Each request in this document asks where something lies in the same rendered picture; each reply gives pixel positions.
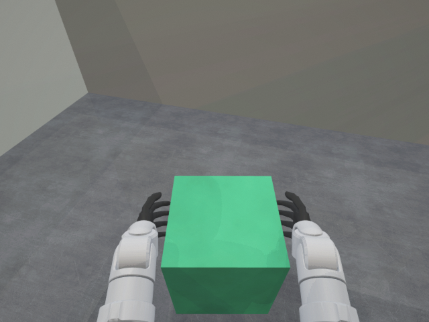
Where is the robot right forearm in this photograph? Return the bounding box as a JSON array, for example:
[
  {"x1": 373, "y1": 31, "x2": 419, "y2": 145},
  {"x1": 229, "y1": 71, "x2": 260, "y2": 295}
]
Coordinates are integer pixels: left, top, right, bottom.
[{"x1": 292, "y1": 220, "x2": 359, "y2": 322}]

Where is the carton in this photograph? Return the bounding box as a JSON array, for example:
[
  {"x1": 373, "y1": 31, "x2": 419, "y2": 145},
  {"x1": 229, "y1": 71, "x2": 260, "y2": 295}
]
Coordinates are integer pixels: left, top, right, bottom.
[{"x1": 161, "y1": 176, "x2": 290, "y2": 314}]

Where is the right robot hand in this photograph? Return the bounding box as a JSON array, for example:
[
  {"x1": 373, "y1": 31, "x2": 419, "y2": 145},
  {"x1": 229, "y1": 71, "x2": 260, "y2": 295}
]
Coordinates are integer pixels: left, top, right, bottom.
[{"x1": 277, "y1": 191, "x2": 311, "y2": 238}]

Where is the left robot hand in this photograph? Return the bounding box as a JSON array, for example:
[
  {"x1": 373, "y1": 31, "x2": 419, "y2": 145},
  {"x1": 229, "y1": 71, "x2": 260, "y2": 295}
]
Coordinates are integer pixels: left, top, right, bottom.
[{"x1": 137, "y1": 192, "x2": 171, "y2": 237}]

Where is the robot left forearm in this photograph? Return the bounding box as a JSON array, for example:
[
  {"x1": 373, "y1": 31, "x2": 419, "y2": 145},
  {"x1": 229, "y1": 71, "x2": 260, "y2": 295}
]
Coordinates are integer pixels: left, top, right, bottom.
[{"x1": 97, "y1": 220, "x2": 158, "y2": 322}]

